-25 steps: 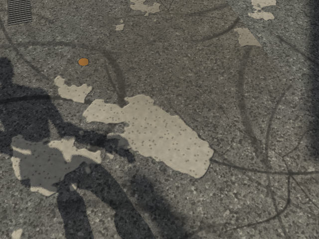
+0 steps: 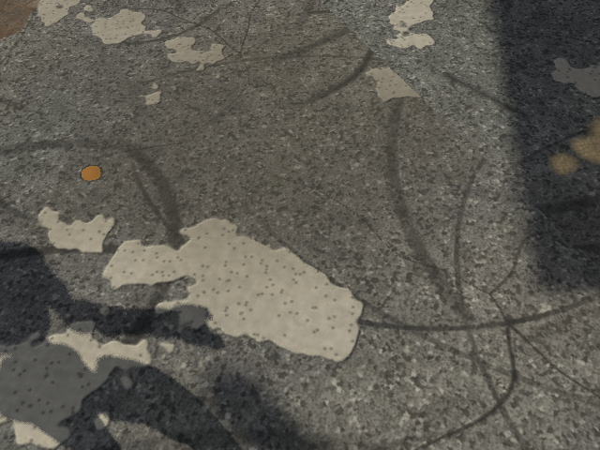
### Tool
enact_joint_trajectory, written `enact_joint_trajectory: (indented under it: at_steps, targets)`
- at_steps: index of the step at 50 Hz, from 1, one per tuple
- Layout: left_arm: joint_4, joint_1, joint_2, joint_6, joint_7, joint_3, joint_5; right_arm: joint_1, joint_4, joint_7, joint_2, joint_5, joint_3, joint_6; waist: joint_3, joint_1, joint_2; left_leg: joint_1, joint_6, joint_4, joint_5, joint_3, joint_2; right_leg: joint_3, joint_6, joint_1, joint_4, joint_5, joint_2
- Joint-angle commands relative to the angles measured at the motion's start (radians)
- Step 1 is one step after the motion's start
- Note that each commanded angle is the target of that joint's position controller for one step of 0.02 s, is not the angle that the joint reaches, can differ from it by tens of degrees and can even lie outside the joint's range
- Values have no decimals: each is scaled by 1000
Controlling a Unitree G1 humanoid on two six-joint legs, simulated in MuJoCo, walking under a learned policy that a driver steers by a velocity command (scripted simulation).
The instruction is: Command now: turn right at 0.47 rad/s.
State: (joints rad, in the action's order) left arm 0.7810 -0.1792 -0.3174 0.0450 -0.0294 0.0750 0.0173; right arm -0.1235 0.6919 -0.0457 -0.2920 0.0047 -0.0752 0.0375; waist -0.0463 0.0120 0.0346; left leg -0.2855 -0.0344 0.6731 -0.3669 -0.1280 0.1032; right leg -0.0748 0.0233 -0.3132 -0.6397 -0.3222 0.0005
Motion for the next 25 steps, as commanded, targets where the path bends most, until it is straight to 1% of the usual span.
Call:
enact_joint_trajectory:
  at_steps: [1, 2, 3, 4, 5, 6, 8, 9, 11, 13, 16, 18, 21, 23, 24, 25]
  targets:
    - [-75, -109, -258, -27, 9, 58, -45, 97, -114, -7, -59, -30, -15, -17, 158, 56, -348, -349, -40, 460, -361, 107, -131, 636, 327, 280, 292, 811, -396]
    - [-85, -105, -226, -49, 3, 46, -53, 107, -101, -10, -97, -16, -26, -19, 179, 68, -185, -380, -32, 568, -347, 201, -103, 581, 345, 304, 292, 749, -381]
    - [-90, -61, -203, -63, 8, 41, -40, 94, -88, -11, -104, -5, -30, -19, 150, 38, -135, -400, -20, 575, -261, 214, -85, 496, 296, 293, 275, 678, -328]
    - [-95, -17, -186, -64, 18, 38, -18, 76, -64, -18, -109, -8, -36, -18, 127, 18, -85, -414, -22, 536, -175, 217, -70, 441, 243, 283, 271, 608, -278]
    - [-102, 13, -164, -59, 29, 30, -2, 68, -56, -25, -123, -14, -42, -17, 118, 5, -95, -403, -27, 501, -107, 226, -59, 416, 214, 272, 274, 584, -253]
    - [-106, 16, -155, -52, 37, 25, 1, 50, -48, -24, -115, -12, -42, -18, 127, -7, -117, -360, -37, 504, -60, 220, -72, 395, 203, 245, 281, 586, -224]
    - [-116, 5, -150, -44, 48, 24, -4, 23, -37, -19, -98, -4, -40, -22, 146, -9, -128, -339, -51, 483, -2, 216, -93, 378, 202, 254, 290, 572, -201]
    - [-120, 0, -151, -42, 51, 25, -5, 25, -35, -19, -94, -2, -39, -23, 144, -6, -127, -341, -56, 451, 13, 217, -98, 380, 202, 260, 294, 552, -195]
    - [-124, -9, -158, -36, 58, 28, -3, 42, -39, -19, -85, -3, -37, -27, 132, 3, -132, -348, -67, 363, 33, 223, -103, 399, 200, 267, 300, 479, -188]
    - [-131, -8, -164, -28, 64, 31, -4, 55, -41, -17, -86, -4, -36, -32, 118, 10, -149, -333, -76, 280, 47, 232, -105, 427, 199, 250, 307, 382, -180]
    - [-144, 6, -171, -22, 65, 36, -7, 65, -41, -9, -88, -3, -35, -42, 96, 16, -171, -277, -78, 174, 52, 241, -113, 469, 199, 191, 313, 261, -165]
    - [-152, 13, -174, -18, 62, 39, -8, 67, -41, -2, -91, -1, -35, -52, 92, 21, -179, -235, -73, 119, 39, 244, -121, 503, 205, 164, 304, 240, -160]
    - [-165, 29, -176, -11, 56, 42, -7, 57, -40, 11, -99, 4, -37, -69, 107, 23, -186, -171, -59, 43, 13, 245, -138, 558, 207, 159, 273, 311, -157]
    - [-175, 43, -174, -6, 53, 43, -2, 38, -37, 21, -104, 7, -38, -79, 120, 16, -191, -123, -45, -30, 9, 242, -147, 597, 202, 172, 244, 392, -151]
    - [-180, 53, -172, -3, 53, 42, 2, 21, -33, 26, -105, 8, -39, -84, 127, 6, -192, -88, -37, -90, 29, 238, -151, 611, 193, 176, 226, 427, -143]
    - [-186, 70, -167, 1, 55, 41, 9, -11, -24, 31, -105, 9, -41, -88, 133, -17, -188, -29, -25, -190, 93, 229, -152, 612, 173, 167, 201, 435, -123]
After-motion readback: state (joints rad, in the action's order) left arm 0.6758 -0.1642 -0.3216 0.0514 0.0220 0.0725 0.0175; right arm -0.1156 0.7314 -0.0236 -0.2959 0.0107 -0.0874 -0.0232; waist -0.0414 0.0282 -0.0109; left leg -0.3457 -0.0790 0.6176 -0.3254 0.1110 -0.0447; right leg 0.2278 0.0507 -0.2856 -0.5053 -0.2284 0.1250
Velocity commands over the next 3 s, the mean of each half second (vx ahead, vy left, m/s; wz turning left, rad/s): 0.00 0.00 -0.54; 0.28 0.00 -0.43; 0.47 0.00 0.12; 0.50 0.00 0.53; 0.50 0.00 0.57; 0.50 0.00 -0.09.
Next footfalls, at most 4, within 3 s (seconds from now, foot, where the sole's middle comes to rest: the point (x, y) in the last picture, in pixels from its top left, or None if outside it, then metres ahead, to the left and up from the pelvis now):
0.54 left None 0.11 0.12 -0.76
0.98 right None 0.10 -0.20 -0.76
1.48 left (429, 425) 0.52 -0.20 -0.76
1.96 right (538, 344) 0.71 -0.48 -0.76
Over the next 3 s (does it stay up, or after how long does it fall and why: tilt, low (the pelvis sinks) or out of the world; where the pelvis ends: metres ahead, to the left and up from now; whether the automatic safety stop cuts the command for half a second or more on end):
stays up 1.14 -0.27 0.00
